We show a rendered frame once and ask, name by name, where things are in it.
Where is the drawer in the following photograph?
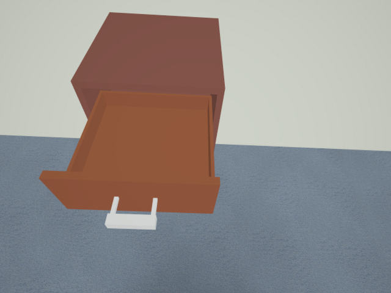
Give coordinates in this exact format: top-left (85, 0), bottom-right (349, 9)
top-left (39, 90), bottom-right (220, 214)

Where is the cabinet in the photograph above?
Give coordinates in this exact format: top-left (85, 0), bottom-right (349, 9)
top-left (71, 12), bottom-right (225, 148)

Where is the handle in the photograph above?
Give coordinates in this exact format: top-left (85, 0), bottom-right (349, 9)
top-left (105, 197), bottom-right (158, 230)

